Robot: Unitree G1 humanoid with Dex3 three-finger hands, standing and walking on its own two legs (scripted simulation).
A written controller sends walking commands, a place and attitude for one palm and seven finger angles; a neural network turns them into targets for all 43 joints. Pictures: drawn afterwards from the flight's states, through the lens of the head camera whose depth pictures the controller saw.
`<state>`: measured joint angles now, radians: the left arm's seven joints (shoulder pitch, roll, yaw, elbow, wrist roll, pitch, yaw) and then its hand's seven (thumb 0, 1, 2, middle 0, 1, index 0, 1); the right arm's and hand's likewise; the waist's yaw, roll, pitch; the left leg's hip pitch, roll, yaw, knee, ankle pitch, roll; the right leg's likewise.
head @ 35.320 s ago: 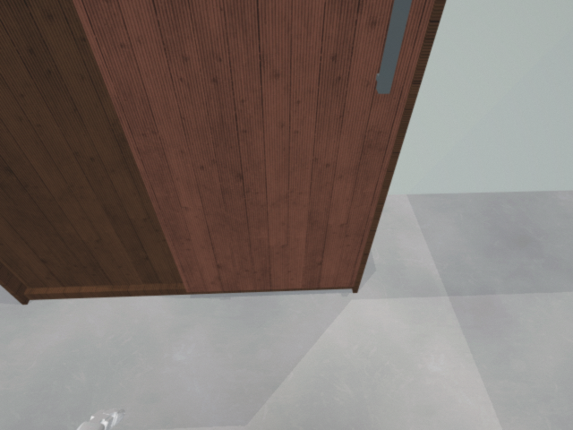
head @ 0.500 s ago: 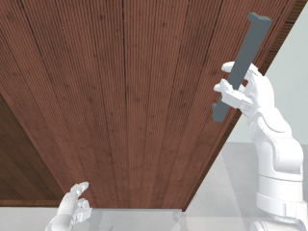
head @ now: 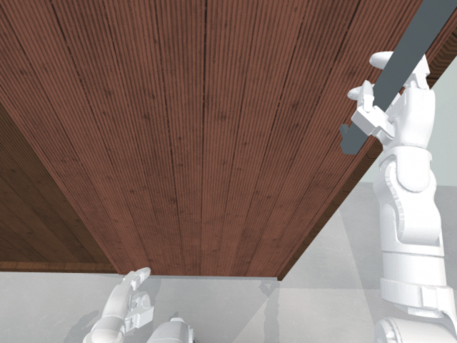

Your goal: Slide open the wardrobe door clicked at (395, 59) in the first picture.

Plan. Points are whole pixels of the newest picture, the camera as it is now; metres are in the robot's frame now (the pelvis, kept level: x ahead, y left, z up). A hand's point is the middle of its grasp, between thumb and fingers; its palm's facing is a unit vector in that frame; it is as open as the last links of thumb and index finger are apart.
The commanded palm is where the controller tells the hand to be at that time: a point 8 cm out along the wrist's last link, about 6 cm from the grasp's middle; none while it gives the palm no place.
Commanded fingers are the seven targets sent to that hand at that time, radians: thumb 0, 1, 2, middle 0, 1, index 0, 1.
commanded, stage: step sideways, sliding the door along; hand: right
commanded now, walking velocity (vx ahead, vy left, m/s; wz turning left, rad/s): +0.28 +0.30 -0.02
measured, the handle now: (383, 76) +0.41 -0.21 +0.27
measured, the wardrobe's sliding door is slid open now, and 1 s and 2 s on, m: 0.01 0.22 0.47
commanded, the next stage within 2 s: none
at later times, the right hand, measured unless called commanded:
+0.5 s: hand (310, 109) +0.38 -0.11 +0.23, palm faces +0.22 +0.97 -0.08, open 6.7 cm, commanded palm +0.35 -0.10 +0.23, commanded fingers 0.00 -0.90 -0.90 0.45 1.40 0.45 1.40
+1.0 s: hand (211, 106) +0.38 +0.03 +0.23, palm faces +0.24 +0.97 -0.08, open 7.3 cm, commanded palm +0.36 +0.03 +0.22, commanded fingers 0.00 -0.90 -0.90 0.45 1.40 0.45 1.40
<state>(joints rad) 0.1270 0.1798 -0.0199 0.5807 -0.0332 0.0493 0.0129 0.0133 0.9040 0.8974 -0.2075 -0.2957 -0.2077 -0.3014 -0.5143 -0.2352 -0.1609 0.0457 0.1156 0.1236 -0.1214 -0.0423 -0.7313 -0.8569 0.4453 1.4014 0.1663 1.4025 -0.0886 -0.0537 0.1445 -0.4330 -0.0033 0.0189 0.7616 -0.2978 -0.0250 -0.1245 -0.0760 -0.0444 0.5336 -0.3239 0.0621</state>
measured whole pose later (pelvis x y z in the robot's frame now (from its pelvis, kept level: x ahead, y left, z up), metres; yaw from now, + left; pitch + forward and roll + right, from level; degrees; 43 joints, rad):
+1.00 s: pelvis +0.04 +0.20 +0.00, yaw -6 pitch -2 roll +2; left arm 0.05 0.24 0.08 0.59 -0.04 0.00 -0.01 0.02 0.91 0.90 -0.20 -0.29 -0.20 -0.30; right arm -0.41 -0.19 -0.03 -0.26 0.02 -0.04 -0.14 -0.07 -0.71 -0.79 0.45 1.47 0.13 1.02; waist -0.07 -0.02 0.23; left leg -0.44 0.01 0.05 0.98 -0.46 0.01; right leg -0.27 -0.10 -0.11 0.65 -0.34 -0.02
